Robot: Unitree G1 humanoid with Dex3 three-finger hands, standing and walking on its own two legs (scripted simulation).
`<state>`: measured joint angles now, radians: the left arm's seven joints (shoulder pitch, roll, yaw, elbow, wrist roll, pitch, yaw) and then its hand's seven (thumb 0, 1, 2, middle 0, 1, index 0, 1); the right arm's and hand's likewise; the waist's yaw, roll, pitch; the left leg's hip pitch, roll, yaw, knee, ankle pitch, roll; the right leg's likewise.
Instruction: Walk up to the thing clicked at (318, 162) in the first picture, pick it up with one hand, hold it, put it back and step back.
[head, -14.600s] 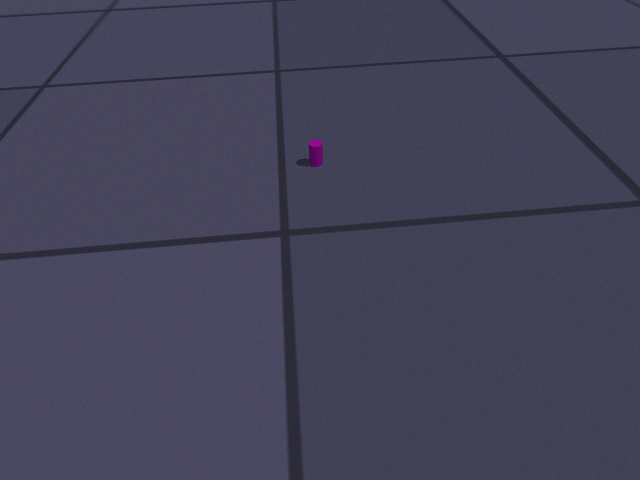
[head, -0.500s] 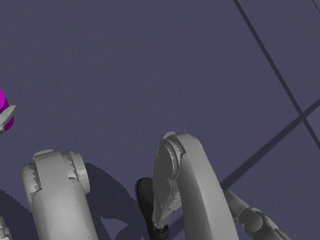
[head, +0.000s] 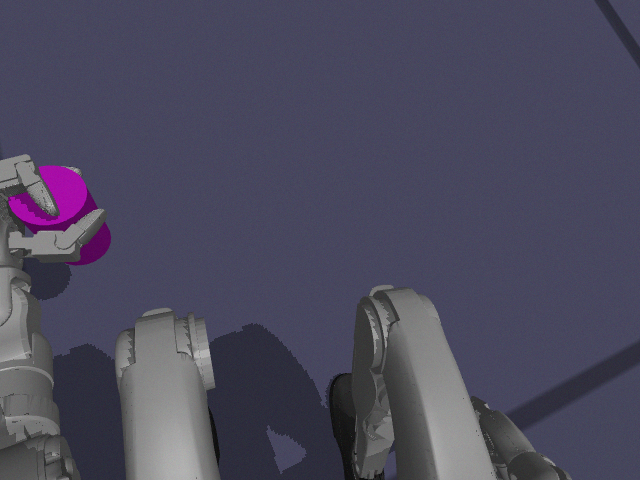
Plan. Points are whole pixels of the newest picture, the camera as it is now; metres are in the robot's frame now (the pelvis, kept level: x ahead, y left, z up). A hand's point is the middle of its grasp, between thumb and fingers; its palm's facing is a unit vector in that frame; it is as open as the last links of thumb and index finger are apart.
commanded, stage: settle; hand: left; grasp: from the side
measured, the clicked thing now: (67, 220) +0.43 +0.29 -0.09
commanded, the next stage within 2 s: lift in 0.84 s
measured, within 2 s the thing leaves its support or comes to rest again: neither
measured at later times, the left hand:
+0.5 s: hand (48, 188) +0.43 +0.27 +0.01, palm faces +0.22 -0.97 -0.05, open 5.7 cm
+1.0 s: hand (46, 167) +0.44 +0.27 +0.03, palm faces +0.23 -0.97 -0.05, open 5.7 cm
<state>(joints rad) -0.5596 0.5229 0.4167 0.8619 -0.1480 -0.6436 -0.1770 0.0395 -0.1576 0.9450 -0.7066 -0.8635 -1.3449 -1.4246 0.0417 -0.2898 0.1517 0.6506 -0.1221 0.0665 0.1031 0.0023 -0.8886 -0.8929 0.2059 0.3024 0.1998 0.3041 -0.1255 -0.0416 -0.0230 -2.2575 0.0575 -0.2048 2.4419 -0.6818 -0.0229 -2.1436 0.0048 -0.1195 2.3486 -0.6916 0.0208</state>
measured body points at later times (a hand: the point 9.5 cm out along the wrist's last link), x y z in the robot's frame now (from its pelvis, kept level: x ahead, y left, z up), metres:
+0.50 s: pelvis +0.00 -0.01 +0.03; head +0.20 +0.06 +0.43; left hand +0.41 +0.32 +0.01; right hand +0.16 -0.26 -0.09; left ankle +0.08 +0.14 -0.29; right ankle +0.11 -0.12 -0.29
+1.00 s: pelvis +0.00 -0.01 +0.05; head +0.19 +0.06 +0.45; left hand +0.42 +0.32 +0.04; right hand +0.14 -0.26 -0.08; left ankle +0.08 +0.14 -0.29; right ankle +0.11 -0.12 -0.29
